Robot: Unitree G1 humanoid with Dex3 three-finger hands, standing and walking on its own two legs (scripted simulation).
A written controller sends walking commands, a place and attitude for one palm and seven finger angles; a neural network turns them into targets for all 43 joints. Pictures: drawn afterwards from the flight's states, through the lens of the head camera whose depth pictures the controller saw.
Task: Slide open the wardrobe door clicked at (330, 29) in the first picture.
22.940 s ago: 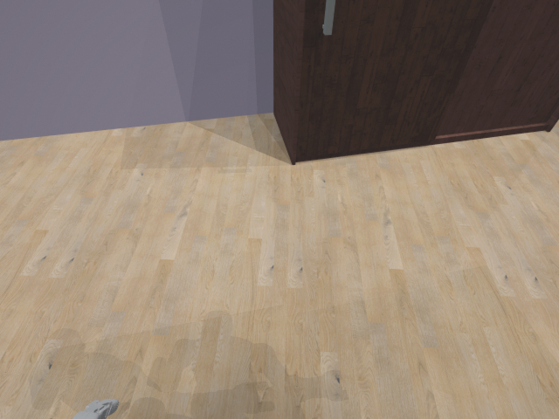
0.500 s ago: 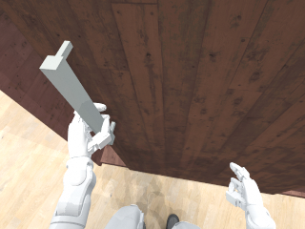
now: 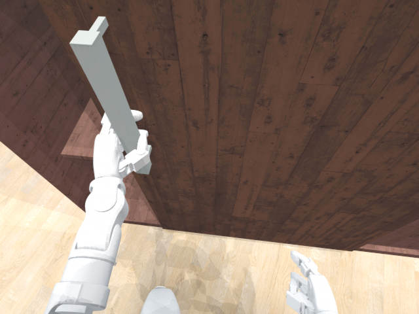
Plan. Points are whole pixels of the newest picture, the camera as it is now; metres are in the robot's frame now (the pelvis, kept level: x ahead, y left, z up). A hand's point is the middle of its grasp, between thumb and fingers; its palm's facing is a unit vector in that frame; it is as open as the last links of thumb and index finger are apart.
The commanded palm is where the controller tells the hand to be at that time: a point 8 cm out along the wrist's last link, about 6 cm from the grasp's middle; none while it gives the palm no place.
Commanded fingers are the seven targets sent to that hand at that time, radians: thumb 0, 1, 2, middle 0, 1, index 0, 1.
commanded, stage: step sideways, sliding the door along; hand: left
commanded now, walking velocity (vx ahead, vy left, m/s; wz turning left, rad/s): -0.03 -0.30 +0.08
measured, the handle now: (127, 113) +0.40 +0.22 +0.12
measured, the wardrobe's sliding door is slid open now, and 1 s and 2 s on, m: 0.31 0.46 0.46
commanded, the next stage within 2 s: stop walking and hold the door there in 0.94 s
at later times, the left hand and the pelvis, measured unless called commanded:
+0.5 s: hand (193, 156) +0.36 +0.09 +0.08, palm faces +0.27 -0.96 -0.06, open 6.4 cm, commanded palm +0.33 +0.07 +0.08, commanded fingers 0.00 0.90 0.90 -0.45 -1.40 -0.45 -1.40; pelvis -0.01 -0.11 +0.02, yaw +3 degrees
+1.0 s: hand (225, 155) +0.37 +0.03 +0.08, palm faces +0.41 -0.91 -0.05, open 6.3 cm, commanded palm +0.33 +0.00 +0.08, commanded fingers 0.00 0.90 0.90 -0.45 -1.40 -0.45 -1.40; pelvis +0.03 -0.21 +0.03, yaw +6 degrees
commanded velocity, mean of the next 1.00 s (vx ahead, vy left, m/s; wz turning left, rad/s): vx -0.17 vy -0.29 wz -0.03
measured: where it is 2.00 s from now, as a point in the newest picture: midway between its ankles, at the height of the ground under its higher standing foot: outside the picture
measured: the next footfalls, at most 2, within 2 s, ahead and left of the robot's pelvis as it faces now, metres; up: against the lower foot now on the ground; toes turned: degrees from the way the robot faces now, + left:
left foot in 0.18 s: +0.01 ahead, +0.08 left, +0.00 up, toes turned +10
right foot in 0.58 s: +0.05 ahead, -0.28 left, +0.00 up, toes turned -1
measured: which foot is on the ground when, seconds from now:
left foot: down 0.00-0.00, up 0.02-0.16, down 0.18-0.60, up 0.62-0.78, down 0.80-1.00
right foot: down 0.00-0.18, up 0.20-0.56, down 0.58-0.80, up 0.82-1.00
